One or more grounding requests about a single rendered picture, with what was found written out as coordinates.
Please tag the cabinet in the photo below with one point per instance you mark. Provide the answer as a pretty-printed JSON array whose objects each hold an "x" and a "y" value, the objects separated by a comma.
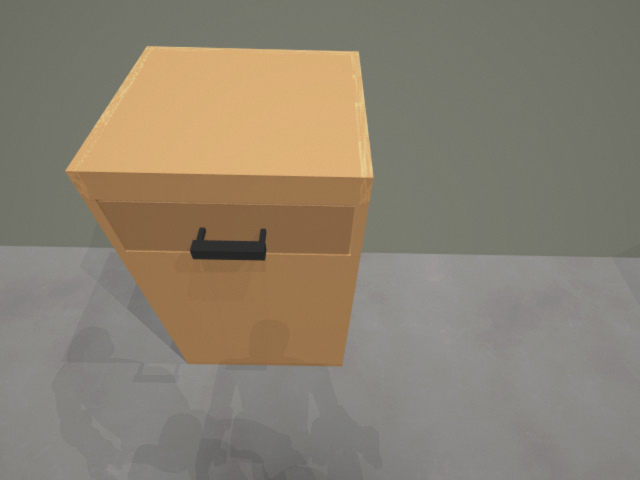
[{"x": 238, "y": 125}]

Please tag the drawer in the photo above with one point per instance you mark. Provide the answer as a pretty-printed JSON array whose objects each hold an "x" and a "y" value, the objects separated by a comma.
[{"x": 290, "y": 228}]

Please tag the handle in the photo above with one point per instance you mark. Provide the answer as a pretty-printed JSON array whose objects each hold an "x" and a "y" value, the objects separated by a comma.
[{"x": 228, "y": 250}]

